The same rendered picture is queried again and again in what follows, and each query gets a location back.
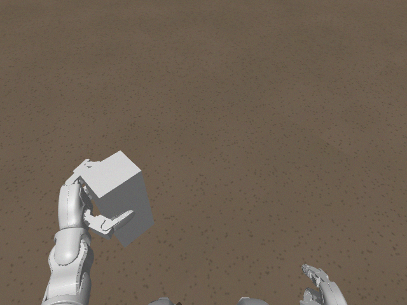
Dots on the carton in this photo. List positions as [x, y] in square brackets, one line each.
[116, 185]

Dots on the right robot hand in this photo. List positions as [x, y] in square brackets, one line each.
[329, 293]

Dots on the left robot hand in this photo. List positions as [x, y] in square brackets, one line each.
[75, 207]

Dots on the left robot arm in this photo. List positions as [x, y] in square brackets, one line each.
[70, 261]

